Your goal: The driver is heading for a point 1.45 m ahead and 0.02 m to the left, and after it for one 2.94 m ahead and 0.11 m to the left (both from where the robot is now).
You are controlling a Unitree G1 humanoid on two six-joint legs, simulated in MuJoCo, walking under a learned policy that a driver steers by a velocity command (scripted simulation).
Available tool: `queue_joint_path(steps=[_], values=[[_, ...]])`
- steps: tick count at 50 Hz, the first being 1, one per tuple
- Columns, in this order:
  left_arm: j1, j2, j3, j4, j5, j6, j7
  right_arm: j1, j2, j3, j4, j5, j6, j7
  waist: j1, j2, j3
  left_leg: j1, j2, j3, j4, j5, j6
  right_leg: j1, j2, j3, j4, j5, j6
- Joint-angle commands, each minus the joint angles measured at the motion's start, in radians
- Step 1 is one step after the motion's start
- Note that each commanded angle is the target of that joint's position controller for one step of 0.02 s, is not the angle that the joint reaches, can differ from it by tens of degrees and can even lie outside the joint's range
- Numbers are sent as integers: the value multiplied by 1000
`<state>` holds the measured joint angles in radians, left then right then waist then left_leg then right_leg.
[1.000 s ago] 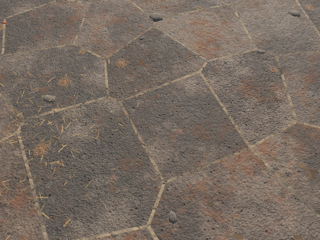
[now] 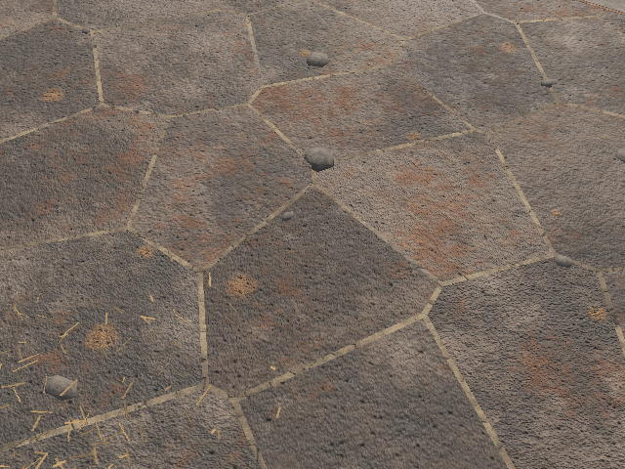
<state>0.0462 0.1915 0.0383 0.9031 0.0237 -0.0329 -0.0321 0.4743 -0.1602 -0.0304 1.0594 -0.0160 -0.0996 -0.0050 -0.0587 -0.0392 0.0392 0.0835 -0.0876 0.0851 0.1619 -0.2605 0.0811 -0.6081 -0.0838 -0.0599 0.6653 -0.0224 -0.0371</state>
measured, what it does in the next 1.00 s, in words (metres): walks ahead: right foot, then left foot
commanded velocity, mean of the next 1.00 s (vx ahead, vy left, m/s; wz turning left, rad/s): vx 0.47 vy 0.00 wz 0.00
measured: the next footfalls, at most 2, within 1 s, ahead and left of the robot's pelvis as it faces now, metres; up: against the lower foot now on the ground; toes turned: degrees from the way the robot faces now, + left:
right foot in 0.12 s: +0.24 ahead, -0.10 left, +0.00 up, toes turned -5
left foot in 0.68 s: +0.55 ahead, +0.08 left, +0.00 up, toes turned +4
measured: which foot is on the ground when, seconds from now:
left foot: down 0.00-0.14, up 0.16-0.66, down 0.68-1.00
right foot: up 0.00-0.10, down 0.12-0.70, up 0.72-1.00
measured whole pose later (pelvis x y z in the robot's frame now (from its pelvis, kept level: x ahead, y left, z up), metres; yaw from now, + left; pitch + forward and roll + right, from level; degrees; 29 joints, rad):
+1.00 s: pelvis +0.53 +0.01 +0.01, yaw +0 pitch -1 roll +0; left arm 0.16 0.21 0.05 0.95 0.02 -0.04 -0.01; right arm 0.38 -0.17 -0.03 1.05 -0.01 -0.09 0.00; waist -0.01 -0.04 0.06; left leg -0.08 -0.07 0.10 0.27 -0.19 0.09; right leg -0.58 -0.08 -0.02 0.85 -0.15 -0.03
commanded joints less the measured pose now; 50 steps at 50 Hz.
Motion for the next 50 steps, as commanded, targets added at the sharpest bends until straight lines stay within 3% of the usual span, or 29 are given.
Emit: queue_joint_path(steps=[1,3,4,5,6,7,8,9,10,11,12,13,15,18,23,28,31,32,33,34,35,36,37,38,39,41,44,46,50], values=[[-116,58,6,-91,-2,-22,3,74,-144,-26,-7,-8,-3,-12,7,109,78,37,309,-118,19,582,113,-42,29,-23,-67,-41,-30],[-64,70,13,-84,-3,-32,8,42,-159,-30,-7,-11,-1,-17,44,117,54,56,316,-97,105,785,98,62,67,-40,-112,-117,-65],[16,84,22,-60,-2,-37,15,27,-170,-33,-7,-12,0,-18,79,125,11,54,310,-86,199,916,86,168,101,-52,-130,-151,-84],[167,100,34,-9,2,-45,24,7,-175,-34,-9,-9,5,-16,144,104,-64,25,282,-60,368,951,68,340,131,-68,-195,-116,-107],[343,148,53,42,22,-55,34,-5,-160,-28,-25,1,5,-13,207,72,-166,-144,245,-39,595,753,51,605,43,27,-204,-110,-146],[473,266,84,54,47,-56,41,81,-66,-7,-60,43,4,0,194,-130,-326,-495,100,24,1000,221,0,931,-273,476,-243,-200,-271],[423,251,83,54,11,-38,28,74,-124,-27,-50,27,5,1,172,-112,-351,-646,15,-97,1173,-250,8,918,-340,748,-386,-221,-314],[295,209,70,36,-11,-34,25,-22,-146,-37,-76,10,10,1,121,-37,-172,-718,91,-139,1191,-164,18,764,-296,580,-403,-297,-276],[219,138,51,23,-13,-40,20,-82,-133,-34,-92,5,5,6,101,9,-72,-708,129,-136,1131,-86,18,617,-254,464,-449,-267,-244],[192,98,38,28,-10,-46,20,-96,-113,-34,-91,1,9,9,69,13,-15,-667,160,-131,1063,-45,16,517,-201,368,-485,-213,-201],[192,69,28,44,-14,-52,25,-81,-99,-33,-89,-15,23,13,39,-8,7,-614,179,-129,1011,-24,5,444,-159,295,-507,-158,-170],[212,61,24,57,-12,-60,28,-61,-80,-30,-79,-22,36,21,26,-18,3,-578,183,-120,987,-11,-6,417,-138,251,-517,-116,-161],[270,89,28,81,-13,-74,31,-83,-76,-31,-89,-24,51,29,18,-12,4,-598,188,-99,955,22,-23,417,-122,204,-531,-16,-170],[325,113,29,95,-14,-77,30,-216,-91,-32,-136,-21,63,34,36,-9,39,-709,213,-76,851,121,-50,453,-109,164,-566,14,-174],[412,109,21,114,-15,-76,32,-407,-80,-19,-200,-8,58,36,85,-16,58,-736,192,-33,596,252,-68,540,-85,105,-562,143,-156],[484,117,20,145,-3,-71,44,-522,-90,-14,-246,-7,49,34,116,-28,73,-738,156,-11,451,230,-32,696,-127,93,-510,268,-162],[451,137,25,148,3,-66,53,-477,-109,-23,-246,-6,35,28,74,-36,52,-629,114,4,387,122,15,744,-148,73,-406,499,-143],[435,147,28,147,5,-65,54,-398,-123,-31,-221,-8,30,21,39,-43,10,-522,80,18,366,88,34,741,-142,61,-312,631,-130],[415,150,29,145,1,-60,52,-244,-138,-43,-169,-13,22,13,-28,-19,-67,-342,49,35,300,126,58,707,-110,31,-138,668,-112],[408,131,21,127,-8,-60,49,-64,-191,-63,-118,-34,11,2,-90,23,-177,-71,148,-72,296,120,99,533,-69,7,100,461,-93],[503,38,0,95,-52,-61,36,55,-308,-93,-107,-54,11,-2,-73,241,-329,237,460,-541,235,9,226,177,92,-59,507,-80,-40],[482,105,22,105,-29,-60,35,-8,-289,-90,-110,-17,27,10,-50,195,-336,209,502,-760,114,14,250,46,148,81,651,-481,-53],[393,120,31,80,-18,-56,35,-129,-245,-77,-126,1,31,13,-1,127,-169,63,464,-591,105,-40,216,-19,79,113,670,-402,-62],[338,104,26,67,-13,-61,30,-197,-175,-58,-137,2,25,17,17,74,-76,-77,421,-478,61,3,187,-8,41,111,613,-327,-62],[325,84,26,68,-8,-56,27,-225,-138,-46,-133,1,19,16,48,75,-25,-167,370,-387,27,45,147,28,11,105,548,-286,-59],[361,55,23,81,13,-28,17,-216,-99,-30,-109,5,6,8,91,101,2,-268,315,-266,0,233,112,116,-7,90,478,-257,-34],[351,44,23,79,13,-7,19,-146,-135,-31,-75,4,-15,5,115,84,-7,-270,298,-146,45,716,128,121,10,53,422,-231,2],[290,45,19,60,9,-1,23,-129,-141,-26,-67,3,-12,4,110,107,-6,-257,273,-89,61,829,116,100,12,31,329,-173,15],[167,32,1,32,-5,-1,30,-93,-131,-12,-49,3,3,-2,69,137,-17,-220,242,-37,87,871,87,158,38,-11,90,-62,15]])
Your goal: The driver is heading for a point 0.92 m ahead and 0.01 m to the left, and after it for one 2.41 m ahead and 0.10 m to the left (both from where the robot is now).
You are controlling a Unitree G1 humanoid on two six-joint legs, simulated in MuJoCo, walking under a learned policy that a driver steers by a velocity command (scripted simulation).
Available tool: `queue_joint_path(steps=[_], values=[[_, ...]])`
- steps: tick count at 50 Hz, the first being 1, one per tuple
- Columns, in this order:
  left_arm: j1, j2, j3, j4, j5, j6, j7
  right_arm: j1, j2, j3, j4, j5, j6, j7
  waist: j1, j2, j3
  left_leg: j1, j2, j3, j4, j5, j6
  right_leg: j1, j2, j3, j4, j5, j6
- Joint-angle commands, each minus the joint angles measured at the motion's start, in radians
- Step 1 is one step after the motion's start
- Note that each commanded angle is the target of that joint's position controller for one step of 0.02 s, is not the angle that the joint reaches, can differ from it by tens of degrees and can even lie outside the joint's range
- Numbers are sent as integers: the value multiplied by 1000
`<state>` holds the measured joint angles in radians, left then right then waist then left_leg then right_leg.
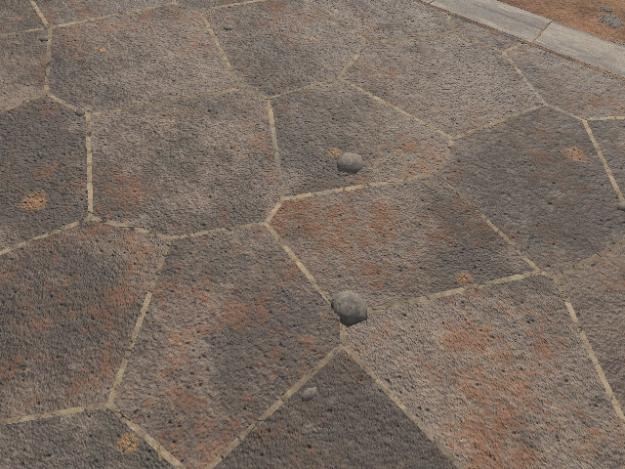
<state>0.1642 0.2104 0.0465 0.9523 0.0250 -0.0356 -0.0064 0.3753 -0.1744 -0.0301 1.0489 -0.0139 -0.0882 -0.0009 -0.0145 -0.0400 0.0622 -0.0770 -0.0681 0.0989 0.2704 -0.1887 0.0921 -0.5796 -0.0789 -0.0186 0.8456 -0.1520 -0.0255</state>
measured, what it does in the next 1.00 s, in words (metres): walks ahead: right foot, then left foot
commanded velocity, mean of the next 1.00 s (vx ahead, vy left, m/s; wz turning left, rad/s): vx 0.23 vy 0.00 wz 0.00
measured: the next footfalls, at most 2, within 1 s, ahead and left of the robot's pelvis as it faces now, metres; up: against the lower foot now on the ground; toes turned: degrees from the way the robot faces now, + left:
right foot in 0.16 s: +0.19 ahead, -0.10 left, +0.00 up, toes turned -3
left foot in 0.44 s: +0.11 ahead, +0.10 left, +0.00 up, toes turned -1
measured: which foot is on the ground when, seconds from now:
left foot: down 0.00-0.18, up 0.20-0.42, down 0.44-0.76, up 0.78-1.00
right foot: up 0.00-0.14, down 0.16-0.52, up 0.54-0.74, down 0.76-1.00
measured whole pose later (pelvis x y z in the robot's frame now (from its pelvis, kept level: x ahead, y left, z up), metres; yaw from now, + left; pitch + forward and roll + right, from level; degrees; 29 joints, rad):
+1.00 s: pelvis +0.23 -0.04 +0.00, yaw +0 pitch +1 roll +0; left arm 0.46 0.16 0.03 1.07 0.02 -0.09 0.01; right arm 0.17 -0.21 -0.06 0.98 -0.04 -0.05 0.04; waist 0.02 0.03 0.00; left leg -0.58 0.07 0.04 0.93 -0.19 0.04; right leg 0.00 0.05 -0.06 0.22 -0.24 -0.07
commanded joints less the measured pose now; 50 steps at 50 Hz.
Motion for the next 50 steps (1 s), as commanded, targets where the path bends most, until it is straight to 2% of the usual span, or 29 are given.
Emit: queue_joint_path(steps=[1,5,7,8,9,10,11,12,14,16,18,21,23,24,26,28,29,31,33,35,37,38,39,40,41,42,44,46,50], values=[[37,15,-9,-17,-8,1,9,22,-117,-10,-31,0,-5,-9,16,140,-49,-31,229,-54,-8,804,75,142,42,-56,-125,80,0],[44,34,-8,-2,-6,-9,28,31,-110,-6,-8,-6,12,-22,11,142,-44,40,270,-96,82,779,81,198,61,-43,-246,11,-31],[136,34,-6,37,-1,-26,36,6,-109,-5,-2,3,19,-28,59,96,-53,34,249,-102,198,702,45,335,66,-33,-439,134,-52],[206,89,6,59,6,-42,41,36,-104,-3,-5,5,15,-30,63,26,-112,-23,204,-90,293,528,5,486,-25,50,-448,497,-65],[250,138,12,62,10,-49,41,138,-57,7,1,17,19,-33,18,-81,-200,-119,126,-49,423,64,-24,637,-211,201,-375,950,-156],[246,97,1,65,-11,-35,38,201,-25,9,43,34,46,-36,36,-170,-267,-160,42,-54,539,-389,-37,638,-318,320,-400,1006,-302],[211,68,-10,56,-18,-27,34,125,-67,-2,31,18,66,-39,40,-122,-211,-213,42,-98,604,-504,-42,574,-304,342,-464,783,-316],[159,62,-15,50,-14,-20,38,48,-69,-6,16,0,76,-35,32,-80,-137,-238,48,-117,630,-479,-50,493,-262,311,-515,584,-289],[85,46,-26,42,-6,-8,53,3,-42,-3,15,-9,93,-28,-12,-47,-73,-193,81,-133,556,-364,-69,359,-189,227,-592,350,-214],[59,46,-29,45,-5,-3,55,38,-14,7,44,-5,104,-30,-31,-56,-83,-129,75,-108,451,-295,-87,329,-135,167,-607,248,-165],[70,55,-27,57,-10,-1,51,41,-18,9,61,2,112,-37,-25,-52,-100,-92,71,-92,367,-230,-94,330,-120,157,-614,122,-148],[61,73,-19,68,-24,17,43,32,-20,17,75,-5,115,-39,-29,-35,-48,-6,86,-88,166,-32,-82,232,-83,153,-643,-255,-81],[99,97,1,77,-35,37,37,46,-67,12,63,-23,101,-34,-7,-45,-6,-61,104,-113,143,-280,-52,194,-43,164,-668,-512,-45],[83,89,3,63,-36,48,32,47,-84,8,66,-15,98,-31,-5,37,55,-183,103,-145,109,-443,-25,201,-7,120,-639,-548,-47],[54,46,-1,41,-27,46,21,64,-79,6,66,-2,84,-30,-13,168,92,-237,178,-284,-47,-558,20,223,49,53,-461,-441,-45],[24,11,-4,26,-3,29,6,62,-141,-22,63,-3,73,-37,-22,271,100,-148,328,-488,-196,-564,78,141,127,-52,-199,-189,-20],[19,37,3,18,6,19,-1,54,-144,-27,55,-6,68,-39,-15,228,87,-118,360,-506,-218,-512,99,89,97,-29,-122,-189,-24],[36,45,10,15,8,0,-13,36,-139,-32,46,-6,55,-37,13,164,57,-58,335,-448,-190,-420,96,60,71,-8,-85,-214,-27],[18,26,7,-3,3,-14,-17,31,-131,-36,45,-4,45,-33,12,187,61,-79,299,-379,-156,-367,84,121,73,-30,-166,-228,-29],[26,15,5,-10,-3,-21,-13,31,-135,-41,43,-5,42,-28,20,186,66,-129,280,-335,-112,-329,87,237,93,-66,-294,-226,-37],[167,22,13,41,-12,-29,-2,23,-137,-46,35,-1,41,-23,71,127,44,-259,236,-281,11,-282,73,499,128,-90,-444,-140,-42],[280,62,26,73,-11,-38,9,6,-108,-39,20,-5,33,-20,113,51,5,-374,190,-220,154,-246,46,677,52,15,-493,-185,-53],[404,176,51,90,-3,-45,20,-26,-24,-17,-26,7,21,-7,153,-201,-44,-576,60,-64,480,-278,-7,828,-186,392,-657,-452,-122],[467,206,58,120,-4,-36,16,-88,-87,-32,-69,-15,19,-1,154,-217,1,-701,44,-51,689,-363,2,761,-323,620,-731,-544,-204],[364,149,41,92,2,-34,13,-131,-113,-41,-82,-30,20,10,94,-77,70,-713,116,-112,790,-278,16,656,-302,568,-720,-540,-214],[280,117,31,63,-1,-39,7,-125,-86,-37,-75,-23,16,22,55,-28,86,-687,140,-125,801,-189,15,584,-253,481,-732,-470,-195],[228,89,19,45,-8,-55,11,-109,-75,-37,-67,-22,15,36,16,-19,67,-633,167,-111,766,-79,-10,550,-181,330,-759,-258,-164],[272,72,10,67,-9,-66,16,-125,-76,-39,-72,-25,25,41,12,-25,42,-627,159,-79,744,-24,-34,575,-143,227,-744,-19,-160],[334,67,0,94,-10,-72,19,-292,-53,-28,-143,-19,37,41,32,-33,57,-641,145,-36,581,53,-68,571,-117,119,-721,242,-172]])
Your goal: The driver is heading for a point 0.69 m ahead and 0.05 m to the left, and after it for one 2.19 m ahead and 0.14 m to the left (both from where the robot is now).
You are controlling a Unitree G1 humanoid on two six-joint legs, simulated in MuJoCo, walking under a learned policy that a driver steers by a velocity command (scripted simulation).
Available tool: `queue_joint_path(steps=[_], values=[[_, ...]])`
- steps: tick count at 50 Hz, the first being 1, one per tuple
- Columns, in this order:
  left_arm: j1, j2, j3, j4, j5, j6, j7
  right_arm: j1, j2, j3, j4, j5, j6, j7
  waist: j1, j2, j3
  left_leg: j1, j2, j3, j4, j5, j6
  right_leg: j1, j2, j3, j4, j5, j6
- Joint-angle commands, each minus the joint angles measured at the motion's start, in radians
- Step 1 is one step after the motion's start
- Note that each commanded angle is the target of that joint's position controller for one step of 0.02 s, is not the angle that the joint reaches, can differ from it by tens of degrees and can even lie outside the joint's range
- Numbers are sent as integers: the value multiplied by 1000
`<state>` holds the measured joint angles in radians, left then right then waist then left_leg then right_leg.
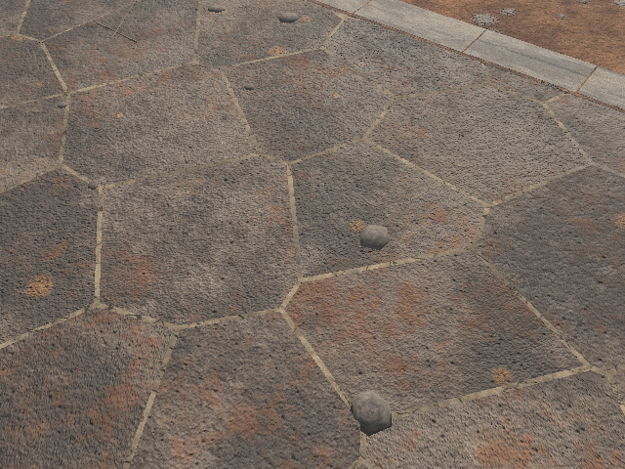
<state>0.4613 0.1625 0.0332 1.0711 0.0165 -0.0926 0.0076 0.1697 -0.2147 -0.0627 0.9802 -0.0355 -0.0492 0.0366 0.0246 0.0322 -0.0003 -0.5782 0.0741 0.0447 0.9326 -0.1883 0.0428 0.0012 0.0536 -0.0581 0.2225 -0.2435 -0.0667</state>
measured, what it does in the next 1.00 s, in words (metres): walks ahead: left foot, then right foot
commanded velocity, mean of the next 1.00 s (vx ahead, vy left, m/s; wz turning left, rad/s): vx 0.16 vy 0.00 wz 0.00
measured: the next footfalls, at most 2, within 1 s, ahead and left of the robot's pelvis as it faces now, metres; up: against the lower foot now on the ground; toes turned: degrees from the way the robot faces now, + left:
left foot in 0.20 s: +0.29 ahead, +0.11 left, +0.00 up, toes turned +4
right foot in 0.62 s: +0.27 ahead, -0.08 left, +0.00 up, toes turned -2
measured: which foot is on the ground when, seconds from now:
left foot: up 0.00-0.18, down 0.20-1.00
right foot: down 0.00-0.22, up 0.24-0.60, down 0.62-1.00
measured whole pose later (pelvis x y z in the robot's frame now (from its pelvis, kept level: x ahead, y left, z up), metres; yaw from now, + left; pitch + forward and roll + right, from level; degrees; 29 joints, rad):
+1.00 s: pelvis +0.24 +0.03 +0.00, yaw +0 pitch -2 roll +0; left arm 0.29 0.13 -0.01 1.15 0.01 -0.02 0.04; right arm 0.29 -0.15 0.00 1.11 -0.01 -0.02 -0.04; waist -0.01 0.00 0.03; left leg -0.14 -0.03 0.09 0.36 -0.19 0.06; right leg -0.12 0.00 -0.04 0.37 -0.22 -0.01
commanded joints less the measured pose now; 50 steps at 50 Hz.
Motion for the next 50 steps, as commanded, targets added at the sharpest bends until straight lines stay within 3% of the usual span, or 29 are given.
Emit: queue_joint_path(steps=[1,5,6,8,9,10,11,12,13,14,15,17,19,21,25,28,30,32,33,34,35,37,40,50], values=[[39,116,12,-24,-1,-16,4,-131,-7,10,-93,6,-2,4,0,-114,126,-110,-7,29,-147,81,-19,-28,-241,139,-98,361,-129],[54,143,17,-11,-2,-19,7,-213,-26,13,-138,15,1,2,7,-132,133,18,-38,56,-314,130,16,-23,-262,108,-90,455,-120],[47,141,16,-7,-1,-18,8,-201,-29,12,-137,14,-2,-3,-5,-120,137,52,-48,56,-338,130,32,-8,-267,95,-55,558,-111],[25,154,19,-3,2,-15,13,-75,-48,1,-98,10,-16,-19,-57,-118,72,199,-100,68,-371,105,63,32,-254,63,120,875,-76],[8,159,20,-2,-2,-11,15,73,-62,-9,-45,5,-29,-28,-116,-96,2,351,-129,78,-443,169,79,23,-221,41,289,915,-51],[19,149,15,-5,-12,-10,15,198,-101,-23,-5,-12,-43,-38,-154,-77,-75,555,-67,34,-468,292,94,-90,-178,25,482,741,-27],[57,99,3,-30,-21,-5,17,322,-193,-40,8,-31,-51,-43,-162,63,-214,772,208,-228,-410,627,135,-264,-92,-29,806,188,-2],[221,51,6,-3,-66,8,20,300,-248,-53,5,6,-34,-34,-88,239,-383,901,403,-570,-491,874,313,-428,49,41,1121,-361,18],[155,110,19,1,-30,23,23,184,-196,-44,-30,42,-22,-28,-60,57,-303,749,345,-484,-536,759,297,-439,-19,126,1145,-275,14],[44,87,16,-25,-9,25,18,82,-111,-17,-43,42,-23,-30,-47,26,-149,601,294,-359,-574,675,271,-474,-50,112,1108,-226,19],[4,72,15,-32,3,28,16,47,-57,1,-40,34,-26,-34,-24,-6,-61,489,244,-277,-618,658,232,-462,-82,106,1039,-191,23],[10,62,18,-24,24,56,7,53,-25,18,-18,30,-31,-48,12,13,-27,364,182,-163,-656,671,187,-367,-104,101,925,-157,30],[32,36,14,-9,17,79,5,74,-36,25,-5,20,-42,-49,36,14,-55,314,160,-109,-659,733,183,-285,-89,84,846,-133,38],[3,32,8,-10,15,97,11,64,-59,28,-5,14,-45,-48,48,30,-53,286,145,-79,-672,653,180,-269,-90,69,728,-117,44],[-109,54,2,-23,11,116,22,109,-71,33,12,12,-22,-51,4,71,-35,279,130,-106,-721,241,161,-247,-92,46,524,-74,47],[-151,54,-5,-18,6,113,24,125,-65,36,23,15,-1,-56,-11,52,10,260,135,-157,-745,-51,154,-220,-89,39,410,-64,47],[-128,38,-15,2,8,102,28,112,-55,41,25,25,9,-60,9,11,40,227,119,-163,-719,-135,116,-132,-93,38,233,28,39],[-100,81,-16,10,19,79,35,149,-36,44,31,24,10,-60,-13,-55,57,216,65,-142,-661,-112,49,-75,-203,160,114,144,28],[-150,104,-12,20,-5,75,34,214,10,49,46,36,15,-56,-73,-178,88,287,-14,-75,-664,-56,29,-195,-207,192,110,107,8],[-161,56,-22,18,-11,69,28,208,-10,48,63,30,18,-59,-58,-144,81,393,-8,-72,-645,4,22,-256,-195,181,84,68,17],[-160,45,-26,21,-14,64,26,200,-21,43,67,28,19,-62,-53,-117,74,433,2,-79,-636,41,23,-265,-176,158,83,72,29],[-151,53,-25,28,-14,63,32,189,-29,41,74,26,22,-63,-47,-88,62,448,14,-87,-630,64,26,-238,-162,143,80,97,34],[-136,50,-25,41,-12,66,34,181,-7,48,87,27,21,-66,-41,-52,62,432,19,-86,-639,71,22,-197,-163,140,84,128,28],[-113,42,-31,69,-10,70,38,187,4,54,127,28,25,-77,-32,-36,63,446,25,-85,-634,112,18,-167,-161,130,86,167,23]])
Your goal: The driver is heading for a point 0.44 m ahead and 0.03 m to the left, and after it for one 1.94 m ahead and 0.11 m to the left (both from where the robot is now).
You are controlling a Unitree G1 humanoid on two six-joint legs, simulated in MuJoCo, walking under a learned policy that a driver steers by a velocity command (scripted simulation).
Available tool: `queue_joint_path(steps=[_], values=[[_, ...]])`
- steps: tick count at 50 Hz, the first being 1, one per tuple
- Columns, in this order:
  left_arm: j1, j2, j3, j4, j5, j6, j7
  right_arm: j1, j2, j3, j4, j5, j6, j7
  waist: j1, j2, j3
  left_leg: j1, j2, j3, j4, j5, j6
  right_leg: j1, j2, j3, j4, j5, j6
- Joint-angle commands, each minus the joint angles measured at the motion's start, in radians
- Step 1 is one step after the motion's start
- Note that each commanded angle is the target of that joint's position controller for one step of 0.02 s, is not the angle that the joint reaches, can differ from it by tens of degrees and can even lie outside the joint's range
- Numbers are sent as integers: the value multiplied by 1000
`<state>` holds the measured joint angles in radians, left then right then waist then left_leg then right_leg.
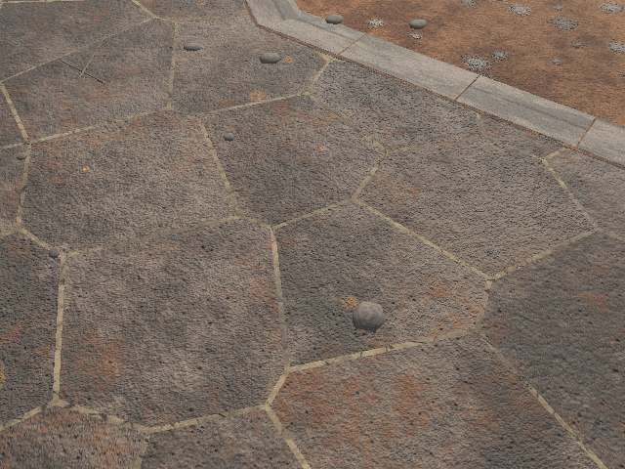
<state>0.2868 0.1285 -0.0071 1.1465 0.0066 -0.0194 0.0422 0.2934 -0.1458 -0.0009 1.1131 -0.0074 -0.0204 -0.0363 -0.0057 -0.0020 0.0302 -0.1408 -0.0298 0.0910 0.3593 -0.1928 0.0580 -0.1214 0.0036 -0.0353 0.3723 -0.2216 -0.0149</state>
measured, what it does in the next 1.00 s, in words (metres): walks ahead: right foot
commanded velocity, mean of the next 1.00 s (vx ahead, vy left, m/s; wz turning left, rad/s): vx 0.19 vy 0.00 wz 0.00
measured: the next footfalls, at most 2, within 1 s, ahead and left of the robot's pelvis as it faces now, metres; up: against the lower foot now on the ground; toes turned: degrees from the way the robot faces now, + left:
right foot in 0.76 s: +0.13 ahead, -0.13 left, +0.00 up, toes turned -5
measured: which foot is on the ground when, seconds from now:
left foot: down 0.00-0.76, up 0.78-1.00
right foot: down 0.00-0.50, up 0.52-0.74, down 0.76-1.00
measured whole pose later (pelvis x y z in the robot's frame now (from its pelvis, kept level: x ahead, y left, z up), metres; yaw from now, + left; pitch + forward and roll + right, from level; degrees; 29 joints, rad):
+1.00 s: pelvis +0.17 -0.06 +0.00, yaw +0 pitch +1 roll +0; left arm 0.50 0.13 0.03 1.10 0.02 -0.10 0.01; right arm 0.18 -0.20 -0.06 1.00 -0.03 -0.05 0.04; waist 0.02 0.03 0.00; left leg -0.59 0.07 0.05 0.99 -0.18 0.06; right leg 0.00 0.05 -0.09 0.23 -0.25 -0.07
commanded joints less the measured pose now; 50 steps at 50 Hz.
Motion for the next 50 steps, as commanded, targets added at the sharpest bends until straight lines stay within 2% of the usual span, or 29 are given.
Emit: queue_joint_path(steps=[1,20,21,23,24,25,26,27,28,29,30,31,34,36,37,38,39,40,41,42,43,45,47,50], values=[[63,74,8,-4,0,-3,3,65,-65,-8,-2,0,-3,-4,-2,-2,34,9,129,-132,-60,119,2,-43,-110,107,-64,146,-29],[91,62,0,23,0,5,6,97,-47,1,34,-1,-1,-9,1,-2,55,-1,132,-138,-64,110,2,-43,-105,100,-66,123,-28],[101,58,-1,26,2,5,6,106,-44,1,38,-2,0,-8,0,0,36,7,123,-136,-71,31,4,-37,-95,94,-70,58,-29],[108,75,9,21,6,9,3,116,-78,-15,36,-1,8,-6,-4,23,52,-15,99,-143,-62,-239,29,-79,-45,59,-13,-164,-49],[103,76,13,10,11,12,-1,129,-95,-25,33,-3,14,-4,-10,47,82,-43,110,-177,-76,-415,54,-136,-23,44,33,-290,-60],[82,71,14,-7,18,13,-7,157,-104,-32,33,-4,19,0,-27,66,133,-55,149,-242,-112,-550,84,-225,-7,31,87,-359,-66],[55,50,11,-29,25,10,-14,202,-117,-40,41,-3,21,1,-46,103,167,-39,215,-338,-168,-646,122,-305,12,-2,169,-347,-66],[28,30,7,-51,35,4,-22,240,-133,-50,51,-6,20,2,-58,137,180,-22,296,-440,-226,-698,167,-348,10,-49,258,-278,-62],[-7,37,10,-74,39,-4,-28,249,-133,-55,52,-9,17,4,-64,133,188,-41,349,-503,-268,-670,199,-368,-19,-39,334,-229,-62],[-30,56,17,-94,34,-13,-35,242,-136,-58,45,-18,10,6,-61,110,177,-32,370,-525,-288,-611,213,-398,-36,-17,402,-243,-64],[-37,69,24,-108,30,-21,-42,226,-145,-62,35,-22,0,8,-48,86,153,-8,375,-515,-291,-551,216,-423,-50,2,447,-254,-65],[-30,72,29,-115,26,-29,-49,199,-148,-64,23,-19,-8,9,-29,67,130,-1,361,-476,-286,-501,202,-417,-60,10,446,-243,-65],[-2,55,36,-125,15,-42,-56,127,-142,-64,-2,-6,-26,12,15,84,109,-82,273,-312,-244,-362,147,-255,-33,-34,290,-174,-57],[92,37,39,-97,9,-44,-54,100,-148,-68,-9,3,-28,14,60,75,99,-202,219,-224,-164,-361,130,-40,13,-95,134,-52,-53],[160,45,46,-72,10,-44,-50,99,-144,-68,-12,1,-29,16,81,57,90,-275,187,-193,-89,-378,120,78,36,-102,91,-61,-51],[251,77,57,-49,16,-50,-42,79,-111,-59,-27,-7,-37,20,115,-9,73,-376,139,-137,56,-360,97,210,-19,-16,30,-130,-61],[369,174,80,-39,28,-57,-29,44,-29,-35,-69,-4,-47,32,159,-250,34,-513,23,2,406,-313,45,301,-275,377,-185,-425,-117],[420,227,94,-16,21,-44,-28,28,-69,-46,-101,-24,-46,41,145,-280,73,-641,-10,-12,637,-372,53,250,-406,664,-297,-640,-207],[299,191,84,-50,21,-40,-27,-1,-102,-54,-114,-44,-46,52,75,-138,149,-656,66,-80,745,-282,61,137,-398,628,-288,-624,-217],[211,167,76,-82,15,-48,-35,-11,-89,-52,-115,-36,-50,62,38,-69,156,-636,91,-101,751,-183,58,80,-352,527,-287,-505,-196],[167,153,71,-99,12,-58,-37,4,-74,-50,-106,-26,-55,68,10,-46,139,-595,110,-105,728,-109,46,63,-304,425,-294,-352,-175],[174,116,58,-95,9,-78,-32,6,-82,-56,-98,-29,-48,74,-5,-37,100,-557,115,-79,696,-29,18,87,-243,278,-287,-93,-150],[234,107,51,-71,9,-87,-29,-34,-78,-59,-112,-26,-36,75,-2,-53,86,-582,110,-53,677,12,2,127,-218,195,-262,126,-149],[276,110,46,-59,14,-92,-27,-161,-62,-52,-162,-21,-26,74,15,-68,97,-620,96,-22,593,60,-12,140,-203,98,-248,337,-151]])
